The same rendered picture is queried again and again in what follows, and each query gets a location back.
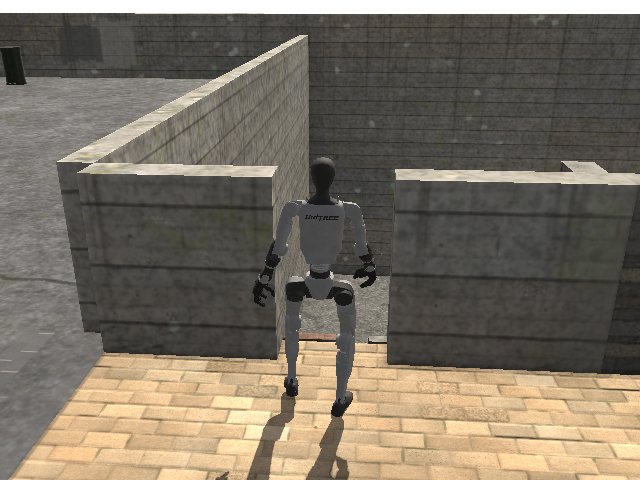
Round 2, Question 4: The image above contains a left robot upper arm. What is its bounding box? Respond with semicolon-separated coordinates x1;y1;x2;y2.
272;200;302;256

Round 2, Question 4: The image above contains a robot shin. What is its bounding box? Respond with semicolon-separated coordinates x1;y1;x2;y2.
336;335;355;404
285;315;299;384

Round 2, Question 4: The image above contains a left robot hand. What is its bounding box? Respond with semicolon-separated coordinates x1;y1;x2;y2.
252;279;275;307

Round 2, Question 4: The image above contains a robot right forearm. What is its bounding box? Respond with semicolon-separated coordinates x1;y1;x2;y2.
359;241;376;272

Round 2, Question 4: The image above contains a right robot upper arm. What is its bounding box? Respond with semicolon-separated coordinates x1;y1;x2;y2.
343;201;369;256

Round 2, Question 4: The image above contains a robot left shin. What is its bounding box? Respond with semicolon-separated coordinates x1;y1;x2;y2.
285;315;299;384

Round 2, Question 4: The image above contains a right robot hand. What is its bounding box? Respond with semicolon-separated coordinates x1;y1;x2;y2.
353;268;377;288

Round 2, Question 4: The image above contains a robot right shin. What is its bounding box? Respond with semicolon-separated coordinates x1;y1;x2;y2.
336;335;355;404

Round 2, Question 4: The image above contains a robot left forearm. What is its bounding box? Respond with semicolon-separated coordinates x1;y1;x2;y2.
258;240;281;284

